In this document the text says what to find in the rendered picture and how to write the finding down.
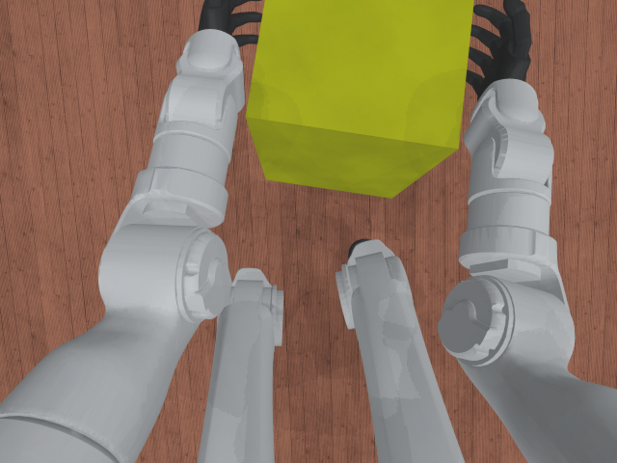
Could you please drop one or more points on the robot left forearm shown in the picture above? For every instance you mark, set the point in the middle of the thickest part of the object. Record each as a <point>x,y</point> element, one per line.
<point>184,184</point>

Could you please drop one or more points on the right robot shin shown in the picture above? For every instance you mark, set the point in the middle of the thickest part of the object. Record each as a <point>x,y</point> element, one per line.
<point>394,263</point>

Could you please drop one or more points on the robot left upper arm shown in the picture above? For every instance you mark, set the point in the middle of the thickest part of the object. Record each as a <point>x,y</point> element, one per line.
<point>96,398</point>

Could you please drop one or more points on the robot right forearm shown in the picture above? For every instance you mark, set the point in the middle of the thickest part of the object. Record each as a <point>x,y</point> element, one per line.
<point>508,231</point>

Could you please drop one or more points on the robot right upper arm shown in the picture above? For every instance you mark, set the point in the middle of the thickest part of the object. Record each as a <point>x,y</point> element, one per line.
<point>514,343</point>

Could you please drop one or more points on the robot right foot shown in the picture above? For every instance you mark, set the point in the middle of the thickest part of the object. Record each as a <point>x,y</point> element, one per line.
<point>354,244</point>

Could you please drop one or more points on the right robot hand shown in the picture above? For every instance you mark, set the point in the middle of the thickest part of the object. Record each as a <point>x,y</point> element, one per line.
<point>510,50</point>

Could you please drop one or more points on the carton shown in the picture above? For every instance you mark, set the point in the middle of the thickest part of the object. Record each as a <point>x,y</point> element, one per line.
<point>360,96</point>

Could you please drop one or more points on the left robot hand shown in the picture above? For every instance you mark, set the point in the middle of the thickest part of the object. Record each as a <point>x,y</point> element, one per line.
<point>217,14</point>

